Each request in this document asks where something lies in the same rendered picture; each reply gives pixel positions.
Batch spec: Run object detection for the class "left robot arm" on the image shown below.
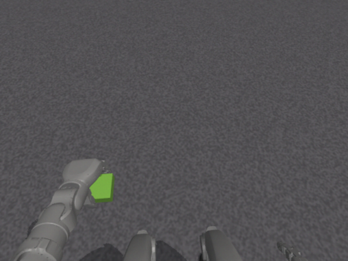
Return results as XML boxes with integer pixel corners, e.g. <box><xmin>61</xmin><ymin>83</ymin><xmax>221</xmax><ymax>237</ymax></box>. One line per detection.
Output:
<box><xmin>10</xmin><ymin>179</ymin><xmax>89</xmax><ymax>261</ymax></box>

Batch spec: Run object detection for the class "left robot hand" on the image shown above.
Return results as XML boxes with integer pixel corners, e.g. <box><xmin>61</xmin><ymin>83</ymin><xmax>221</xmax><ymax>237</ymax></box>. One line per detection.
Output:
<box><xmin>62</xmin><ymin>158</ymin><xmax>111</xmax><ymax>209</ymax></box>

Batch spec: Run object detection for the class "small box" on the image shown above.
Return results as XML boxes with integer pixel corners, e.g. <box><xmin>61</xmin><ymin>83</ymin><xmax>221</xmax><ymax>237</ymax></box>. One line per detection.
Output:
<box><xmin>90</xmin><ymin>173</ymin><xmax>115</xmax><ymax>203</ymax></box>

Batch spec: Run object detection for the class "right robot hand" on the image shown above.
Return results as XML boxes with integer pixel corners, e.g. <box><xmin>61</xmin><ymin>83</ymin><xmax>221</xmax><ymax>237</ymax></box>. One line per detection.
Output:
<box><xmin>277</xmin><ymin>241</ymin><xmax>308</xmax><ymax>261</ymax></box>

